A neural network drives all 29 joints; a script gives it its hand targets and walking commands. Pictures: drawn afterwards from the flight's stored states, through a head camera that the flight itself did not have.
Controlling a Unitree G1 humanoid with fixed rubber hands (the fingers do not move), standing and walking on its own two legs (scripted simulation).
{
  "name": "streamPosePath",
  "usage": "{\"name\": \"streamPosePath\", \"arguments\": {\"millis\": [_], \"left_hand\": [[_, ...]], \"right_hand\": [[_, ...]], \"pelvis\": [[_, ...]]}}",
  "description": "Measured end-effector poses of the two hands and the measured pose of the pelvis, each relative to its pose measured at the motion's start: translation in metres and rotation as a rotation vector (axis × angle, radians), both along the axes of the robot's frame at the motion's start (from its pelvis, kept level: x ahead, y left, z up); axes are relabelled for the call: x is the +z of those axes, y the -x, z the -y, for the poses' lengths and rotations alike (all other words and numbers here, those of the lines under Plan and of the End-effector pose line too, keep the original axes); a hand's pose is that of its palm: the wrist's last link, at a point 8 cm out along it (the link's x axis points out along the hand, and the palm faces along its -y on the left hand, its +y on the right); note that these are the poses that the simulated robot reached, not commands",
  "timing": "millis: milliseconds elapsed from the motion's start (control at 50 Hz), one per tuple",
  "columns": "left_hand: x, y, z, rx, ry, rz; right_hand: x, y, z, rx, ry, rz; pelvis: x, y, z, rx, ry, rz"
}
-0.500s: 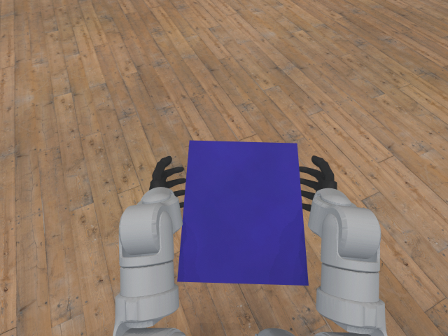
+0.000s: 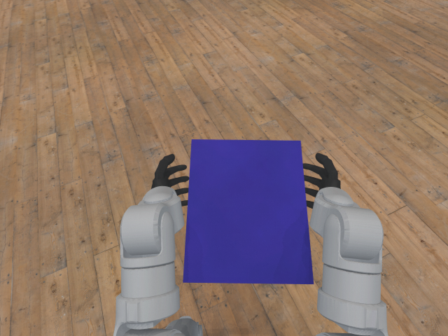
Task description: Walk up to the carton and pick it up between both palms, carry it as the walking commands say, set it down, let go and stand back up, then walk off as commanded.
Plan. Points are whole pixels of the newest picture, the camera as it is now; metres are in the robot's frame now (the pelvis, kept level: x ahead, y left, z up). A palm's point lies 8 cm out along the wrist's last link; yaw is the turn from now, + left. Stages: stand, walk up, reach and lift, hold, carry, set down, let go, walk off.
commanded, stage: carry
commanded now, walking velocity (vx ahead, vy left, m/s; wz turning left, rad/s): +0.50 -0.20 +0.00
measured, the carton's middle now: (242, 217) +0.33 -0.01 -0.01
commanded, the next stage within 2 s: none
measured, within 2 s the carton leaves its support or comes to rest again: neither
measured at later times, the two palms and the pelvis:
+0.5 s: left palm (211, 91) +0.63 +0.05 +0.07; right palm (323, 85) +0.62 -0.21 +0.08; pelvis +0.31 -0.06 -0.02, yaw -4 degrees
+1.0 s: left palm (219, 28) +0.90 +0.03 +0.09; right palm (310, 23) +0.89 -0.23 +0.09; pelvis +0.59 -0.08 -0.02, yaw -2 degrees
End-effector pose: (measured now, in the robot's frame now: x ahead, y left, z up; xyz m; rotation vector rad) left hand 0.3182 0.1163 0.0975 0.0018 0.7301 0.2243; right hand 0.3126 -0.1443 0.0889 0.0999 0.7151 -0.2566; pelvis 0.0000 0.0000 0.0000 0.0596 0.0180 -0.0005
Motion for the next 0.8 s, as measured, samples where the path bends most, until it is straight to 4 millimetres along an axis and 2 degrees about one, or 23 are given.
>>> {"name": "streamPosePath", "arguments": {"millis": [100, 220, 300, 400, 460, 520, 560, 660, 800], "left_hand": [[0.001, -0.064, 0.000, 0.002, 0.003, 0.018], [-0.023, -0.150, -0.005, -0.007, 0.037, 0.024], [-0.034, -0.193, 0.006, -0.018, 0.065, -0.027], [-0.037, -0.250, 0.031, -0.043, 0.090, -0.040], [-0.035, -0.287, 0.051, -0.043, 0.093, -0.018], [-0.029, -0.325, 0.071, -0.031, 0.070, 0.037], [-0.025, -0.347, 0.082, -0.031, 0.046, 0.042], [-0.011, -0.393, 0.097, -0.031, 0.024, -0.003], [0.004, -0.461, 0.104, -0.028, 0.027, 0.022]], "right_hand": [[0.001, -0.065, 0.000, 0.003, 0.004, 0.017], [-0.015, -0.145, -0.004, -0.004, 0.027, 0.017], [-0.018, -0.185, 0.007, -0.014, 0.046, -0.037], [-0.013, -0.236, 0.031, -0.038, 0.076, -0.049], [-0.010, -0.273, 0.050, -0.039, 0.082, -0.026], [-0.011, -0.317, 0.070, -0.028, 0.071, 0.027], [-0.012, -0.339, 0.081, -0.029, 0.055, 0.034], [-0.007, -0.384, 0.098, -0.019, 0.032, -0.014], [0.007, -0.453, 0.105, -0.014, 0.029, 0.007]], "pelvis": [[-0.008, -0.067, 0.001, 0.004, -0.001, -0.003], [-0.031, -0.151, -0.004, -0.019, 0.028, -0.018], [-0.022, -0.189, 0.004, -0.043, 0.040, -0.048], [-0.015, -0.241, 0.024, -0.067, 0.071, -0.054], [-0.018, -0.279, 0.044, -0.069, 0.075, -0.048], [-0.029, -0.320, 0.067, -0.054, 0.062, -0.039], [-0.027, -0.342, 0.076, -0.051, 0.061, -0.026], [-0.009, -0.391, 0.091, -0.039, 0.041, -0.025], [-0.003, -0.462, 0.099, -0.034, 0.034, 0.001]]}}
